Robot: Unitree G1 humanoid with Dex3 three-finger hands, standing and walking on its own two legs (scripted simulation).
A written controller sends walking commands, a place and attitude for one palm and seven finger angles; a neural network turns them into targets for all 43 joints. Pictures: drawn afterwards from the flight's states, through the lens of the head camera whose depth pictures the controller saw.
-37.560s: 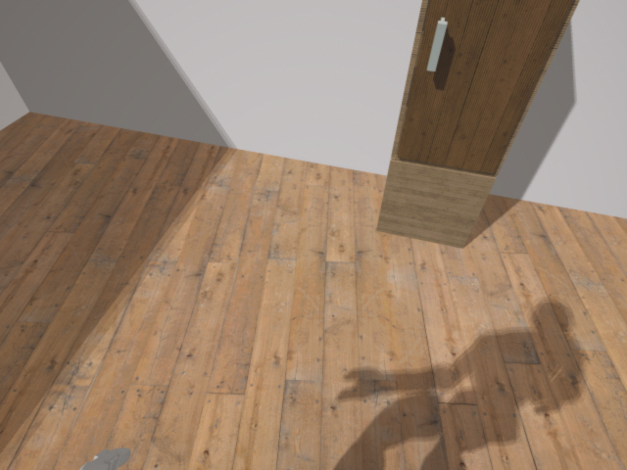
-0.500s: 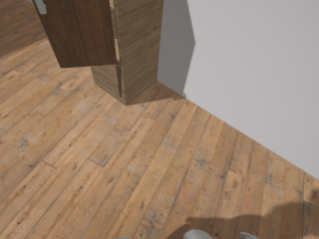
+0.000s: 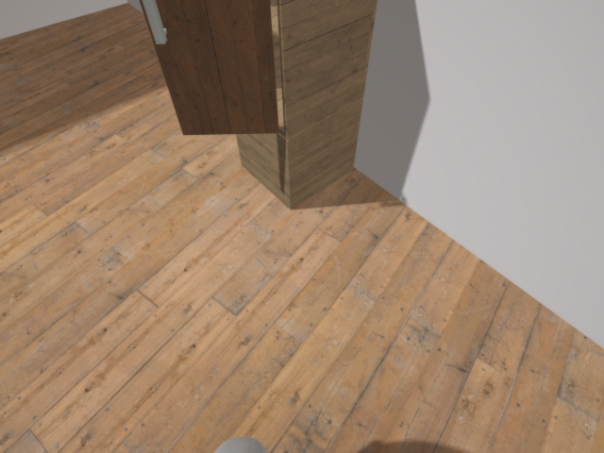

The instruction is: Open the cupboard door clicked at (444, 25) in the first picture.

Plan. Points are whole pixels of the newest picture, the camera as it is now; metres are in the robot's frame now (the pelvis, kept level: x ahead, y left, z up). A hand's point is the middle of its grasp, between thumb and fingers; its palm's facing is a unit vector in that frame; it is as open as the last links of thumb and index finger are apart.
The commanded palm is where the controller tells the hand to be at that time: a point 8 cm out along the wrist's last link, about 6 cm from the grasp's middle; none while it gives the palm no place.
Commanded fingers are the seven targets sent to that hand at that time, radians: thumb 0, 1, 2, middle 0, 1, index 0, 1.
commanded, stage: take the last steps up to it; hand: left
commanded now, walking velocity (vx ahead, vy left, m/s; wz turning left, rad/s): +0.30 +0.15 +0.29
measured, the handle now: (156, 14) +1.09 +0.44 +0.06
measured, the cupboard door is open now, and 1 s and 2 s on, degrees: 51 51 51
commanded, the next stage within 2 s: come to a stop and stand still in 1.56 s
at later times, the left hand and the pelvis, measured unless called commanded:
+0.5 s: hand out of the picture +0.14 +0.27 -0.17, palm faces +0.12 -0.98 -0.17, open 7.4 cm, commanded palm none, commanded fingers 0.00 0.90 0.90 -0.20 -0.30 -0.20 -0.30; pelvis +0.08 +0.07 +0.00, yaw +5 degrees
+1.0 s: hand (159, 369) +0.26 +0.26 -0.16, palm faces +0.17 -0.96 -0.21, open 7.1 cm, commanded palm none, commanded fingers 0.00 0.90 0.90 -0.20 -0.30 -0.20 -0.30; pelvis +0.25 +0.07 +0.00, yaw +6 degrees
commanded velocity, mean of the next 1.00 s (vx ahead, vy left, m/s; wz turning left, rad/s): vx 0.30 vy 0.10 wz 0.05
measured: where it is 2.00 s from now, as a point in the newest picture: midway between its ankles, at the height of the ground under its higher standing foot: (259, 342)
